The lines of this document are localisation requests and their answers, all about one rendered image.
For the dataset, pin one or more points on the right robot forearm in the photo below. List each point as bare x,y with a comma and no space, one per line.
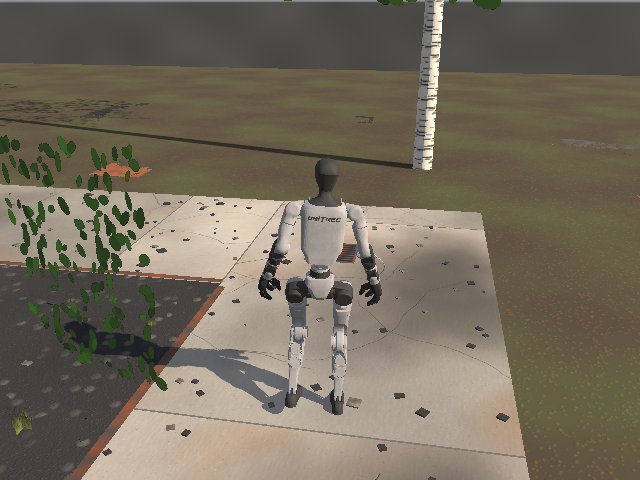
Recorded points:
371,268

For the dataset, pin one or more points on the right robot thigh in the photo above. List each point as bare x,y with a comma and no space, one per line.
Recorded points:
342,302

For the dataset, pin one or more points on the left robot forearm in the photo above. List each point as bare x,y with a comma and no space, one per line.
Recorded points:
272,263

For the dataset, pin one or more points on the humanoid robot head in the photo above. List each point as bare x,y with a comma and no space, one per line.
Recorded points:
326,173

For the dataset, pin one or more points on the robot left hand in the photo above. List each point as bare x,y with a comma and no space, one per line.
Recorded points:
263,284

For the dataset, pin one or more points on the right robot upper arm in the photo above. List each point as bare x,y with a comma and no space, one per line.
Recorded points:
355,213

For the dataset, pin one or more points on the left robot upper arm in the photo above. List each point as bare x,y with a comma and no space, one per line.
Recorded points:
292,209

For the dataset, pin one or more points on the robot right hand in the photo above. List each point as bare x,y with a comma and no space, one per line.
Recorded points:
374,289

